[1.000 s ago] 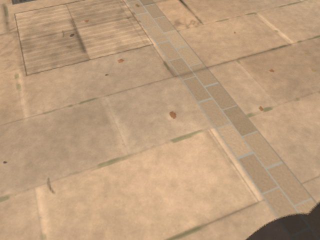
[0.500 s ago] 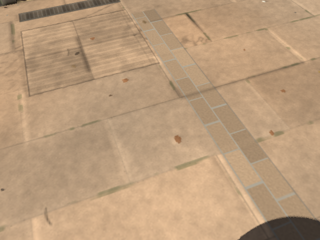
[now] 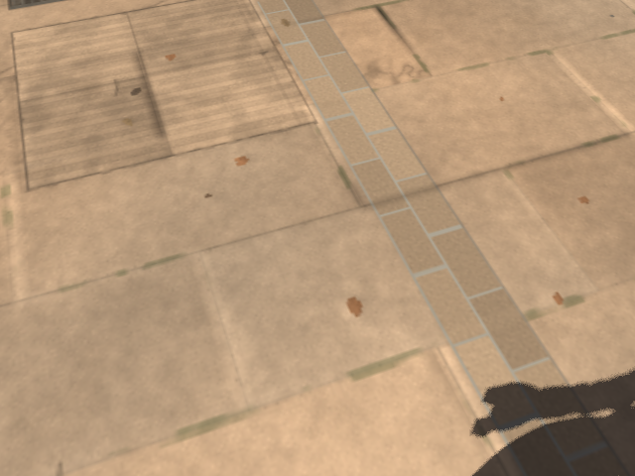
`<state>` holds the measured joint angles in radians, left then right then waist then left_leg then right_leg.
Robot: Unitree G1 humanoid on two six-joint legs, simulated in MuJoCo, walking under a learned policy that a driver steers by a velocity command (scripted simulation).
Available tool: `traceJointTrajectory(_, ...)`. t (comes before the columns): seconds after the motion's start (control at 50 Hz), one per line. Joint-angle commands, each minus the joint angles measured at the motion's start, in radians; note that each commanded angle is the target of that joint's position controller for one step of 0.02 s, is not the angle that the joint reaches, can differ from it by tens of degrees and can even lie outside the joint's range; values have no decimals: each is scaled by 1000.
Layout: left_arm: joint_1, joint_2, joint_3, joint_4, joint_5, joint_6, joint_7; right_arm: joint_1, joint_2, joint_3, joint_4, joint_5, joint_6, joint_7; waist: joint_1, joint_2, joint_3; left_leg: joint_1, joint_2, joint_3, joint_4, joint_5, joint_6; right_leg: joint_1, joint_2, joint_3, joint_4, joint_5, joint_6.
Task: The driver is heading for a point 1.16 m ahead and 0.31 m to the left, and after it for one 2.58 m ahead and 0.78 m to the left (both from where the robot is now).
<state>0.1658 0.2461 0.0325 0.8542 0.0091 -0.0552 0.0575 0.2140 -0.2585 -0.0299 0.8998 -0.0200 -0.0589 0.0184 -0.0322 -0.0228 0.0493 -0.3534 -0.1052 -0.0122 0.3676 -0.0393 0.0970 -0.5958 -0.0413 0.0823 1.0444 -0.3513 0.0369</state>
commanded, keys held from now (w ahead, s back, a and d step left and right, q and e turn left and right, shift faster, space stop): q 0.58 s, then no key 0.42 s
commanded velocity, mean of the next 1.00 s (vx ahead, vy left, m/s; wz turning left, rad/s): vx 0.02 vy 0.00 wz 0.42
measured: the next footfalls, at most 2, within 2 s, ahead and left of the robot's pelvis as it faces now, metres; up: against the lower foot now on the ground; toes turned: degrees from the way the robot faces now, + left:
right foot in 0.22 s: +0.12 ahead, -0.14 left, +0.00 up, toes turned +11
left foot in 0.68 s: +0.04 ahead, +0.13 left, +0.00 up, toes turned +28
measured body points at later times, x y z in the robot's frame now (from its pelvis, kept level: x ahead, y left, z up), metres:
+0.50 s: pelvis +0.04 -0.04 +0.01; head +0.08 -0.06 +0.46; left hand +0.08 +0.25 -0.09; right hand +0.25 -0.27 -0.12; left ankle +0.01 +0.11 -0.66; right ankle +0.08 -0.14 -0.74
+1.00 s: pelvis +0.02 +0.02 +0.00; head +0.03 +0.04 +0.45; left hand -0.01 +0.31 -0.12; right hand +0.28 -0.12 -0.09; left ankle -0.01 +0.10 -0.74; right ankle +0.09 -0.13 -0.70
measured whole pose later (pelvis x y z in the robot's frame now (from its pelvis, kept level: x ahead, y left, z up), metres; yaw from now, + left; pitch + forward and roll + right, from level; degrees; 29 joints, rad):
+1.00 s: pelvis +0.02 +0.02 +0.00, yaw +26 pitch +1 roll +0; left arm 0.21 0.27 0.06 0.81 0.00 0.02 0.04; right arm 0.14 -0.21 -0.03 0.71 -0.01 -0.01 -0.01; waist 0.02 -0.04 0.00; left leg -0.25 -0.06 0.01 0.45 -0.22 0.07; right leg -0.39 -0.07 0.03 0.78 -0.37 0.07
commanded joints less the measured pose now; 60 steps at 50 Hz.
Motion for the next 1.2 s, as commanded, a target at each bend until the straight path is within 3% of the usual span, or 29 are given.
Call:
traceJointTrajectory(0.02, 137, 73, 24, -21, 0, 33, 18, -63, -170, -44, -101, 11, 7, -30, 60, 113, -145, -61, 257, -254, -141, 0, 185, 159, 16, -10, -115, 75, 15)
traceJointTrajectory(0.08, 43, 84, 28, -58, -8, 41, 16, -34, -178, -54, -110, 26, 29, -52, 32, 145, -125, -51, 251, -331, -148, -240, 156, 150, 42, 0, -231, 97, 19)
traceJointTrajectory(0.14, 15, 88, 30, -72, -18, 30, 9, -10, -173, -61, -119, 29, 48, -63, 20, 153, -126, -5, 249, -393, -117, -254, 136, 191, 71, -2, -350, 51, 19)
traceJointTrajectory(0.2, 107, 101, 41, -52, -31, 12, -4, -38, -150, -57, -151, 46, 66, -69, 81, 151, -130, -7, 190, -420, -30, -228, 70, 369, 61, -25, -654, 136, -16)
traceJointTrajectory(0.22, 145, 157, 55, -52, -15, 11, -3, -9, -105, -45, -161, 48, 72, -70, 76, 67, -170, -104, 134, -358, 111, -341, 15, 512, -86, 73, -715, 144, -66)
traceJointTrajectory(0.24, 89, 254, 78, -73, 20, 23, 1, 11, -48, -37, -198, 51, 65, -66, 12, -225, -138, -321, -42, -143, 360, -504, -40, 558, -311, 336, -761, 291, -204)
traceJointTrajectory(0.26, 57, 204, 70, -97, 53, 16, -4, -3, -138, -60, -203, 28, 50, -61, 25, -254, -145, -360, 1, -150, 579, -552, -80, 475, -401, 437, -787, 421, -295)
traceJointTrajectory(0.28, -9, 150, 55, -131, 45, 7, -3, 34, -199, -84, -181, 30, 53, -56, -4, -160, -154, -329, 23, -168, 700, -486, -97, 461, -355, 339, -760, 469, -282)
traceJointTrajectory(0.32, -70, 117, 46, -153, 5, 4, -5, 86, -171, -88, -140, 22, 85, -63, -20, -74, -141, -334, 33, -132, 836, -372, -139, 457, -241, 157, -721, 463, -209)
traceJointTrajectory(0.38, -27, 117, 40, -141, 6, 18, 1, 44, -108, -73, -179, 37, 103, -57, 12, -100, -92, -344, 56, -74, 865, -296, -182, 437, -193, 32, -742, 471, -222)
traceJointTrajectory(0.48, 43, 170, 60, -128, 5, 41, 18, -66, -70, -52, -270, 38, 99, -40, 74, -131, -115, -323, 125, -25, 644, -295, -211, 557, -252, -8, -738, 514, -263)
traceJointTrajectory(0.6, 25, 219, 83, -132, -17, 39, -9, -82, -82, -56, -322, 39, 109, -9, 77, -162, -122, -96, 128, 62, 379, -324, -139, 486, -286, -67, -702, 490, -251)
traceJointTrajectory(0.66, 14, 200, 77, -117, -45, 40, -16, 12, -82, -67, -292, 36, 108, -1, 18, -130, -137, 117, 78, 90, 49, -130, -55, 431, -249, -104, -575, 443, -179)
traceJointTrajectory(0.68, 70, 152, 61, -95, -29, 37, -23, 55, -127, -82, -279, 33, 106, -11, 16, -34, -174, 299, 122, 11, -3, 39, -27, 311, -198, -171, -455, 319, -104)
traceJointTrajectory(0.7, 64, 58, 25, -137, 34, 33, -40, 84, -239, -103, -298, 22, 103, -31, 38, 287, -214, 495, 415, -336, 43, 497, 70, 23, -84, -253, -132, -230, -1)
traceJointTrajectory(0.72, 15, 97, 40, -160, 18, 32, -34, 74, -241, -94, -312, -4, 83, -25, 0, 284, -238, 363, 540, -417, 19, 515, 252, -58, -26, -125, 39, -345, 25)
traceJointTrajectory(0.74, -29, 161, 57, -158, -9, 40, -28, 50, -195, -82, -309, -9, 65, -16, -19, 190, -200, 301, 469, -335, -10, 398, 242, -47, -41, -74, 115, -282, 23)
traceJointTrajectory(0.76, -24, 163, 63, -150, -20, 49, -23, -11, -166, -71, -300, -1, 52, -13, 16, 177, -153, 259, 398, -260, -19, 305, 185, -52, -45, -57, 108, -207, 15)
traceJointTrajectory(0.8, 22, 159, 68, -112, 0, 67, -7, -97, -127, -55, -303, 19, 46, -15, 55, 152, -133, 196, 333, -183, -27, 290, 129, -4, -45, -50, 102, -73, 29)
traceJointTrajectory(0.84, 69, 139, 66, -96, -4, 68, -6, -103, -92, -40, -290, 10, 38, -21, 76, 149, -155, 174, 310, -143, -34, 317, 129, 70, -33, -48, 86, 6, 37)
traceJointTrajectory(0.92, 25, 96, 46, -107, -7, 68, -9, -96, -90, -36, -259, 7, 36, -33, 48, 151, -129, 189, 305, -155, -49, 171, 128, 138, -41, -41, -170, 15, 40)
traceJointTrajectory(0.98, 9, 104, 43, -110, -10, 66, -13, -82, -109, -39, -235, 6, 41, -32, 23, 156, -100, 163, 316, -197, -57, 49, 147, 217, -27, -57, -308, -41, 34)
traceJointTrajectory(1.04, 43, 92, 39, -90, -11, 57, -19, -99, -89, -29, -212, 17, 41, -29, 47, 132, -77, 132, 298, -221, -37, -44, 128, 320, -11, -72, -514, 51, 11)
traceJointTrajectory(1.08, 106, 104, 37, -62, 6, 47, -26, -49, -75, -23, -180, 22, 37, -28, 59, 89, -113, 58, 238, -205, -39, -338, 57, 490, -19, -65, -603, 191, -24)
traceJointTrajectory(1.1, 126, 140, 43, -64, 0, 44, -24, -42, -86, -28, -180, 14, 35, -24, 40, 54, -100, 0, 193, -184, -6, -505, 36, 506, -47, -48, -556, 107, -56)
traceJointTrajectory(1.12, 137, 187, 63, -43, -17, 42, -26, -55, -81, -32, -193, 17, 32, -24, 32, -54, -52, -50, 114, -89, 23, -601, 7, 419, -48, -30, -569, -176, -108)
traceJointTrajectory(1.14, 141, 154, 58, -51, -21, 31, -30, -105, -93, -35, -201, 21, 25, -26, 68, -69, 1, -55, 86, -44, 112, -603, -13, 337, -64, 31, -652, -329, -142)
traceJointTrajectory(1.16, 160, 145, 54, -45, -13, 17, -28, -126, -75, -36, -213, 36, 13, -26, 73, -139, 21, -91, 69, -2, 212, -558, -22, 336, -120, 126, -734, -399, -172)
traceJointTrajectory(1.2, 166, 180, 64, -43, -21, -4, -29, -125, -51, -38, -215, 46, -10, -18, 65, -239, 68, -159, 58, 52, 373, -418, -23, 368, -274, 363, -861, -424, -256)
